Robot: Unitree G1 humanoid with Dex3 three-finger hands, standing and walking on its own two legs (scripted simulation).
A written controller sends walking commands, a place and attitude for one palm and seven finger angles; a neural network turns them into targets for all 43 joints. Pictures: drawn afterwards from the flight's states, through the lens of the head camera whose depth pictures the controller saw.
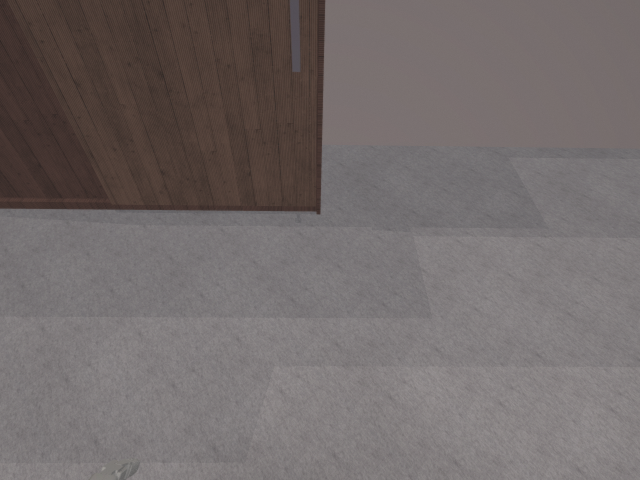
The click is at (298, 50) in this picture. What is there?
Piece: wardrobe's sliding door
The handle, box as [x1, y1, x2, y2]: [290, 0, 300, 71]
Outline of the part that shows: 290,0 292,71 299,71 300,67 298,0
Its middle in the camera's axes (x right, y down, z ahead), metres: -0.08 -0.66 +1.15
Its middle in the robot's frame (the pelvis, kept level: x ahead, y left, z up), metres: +1.31 +0.16 +0.08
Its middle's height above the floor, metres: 0.85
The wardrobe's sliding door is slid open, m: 0.00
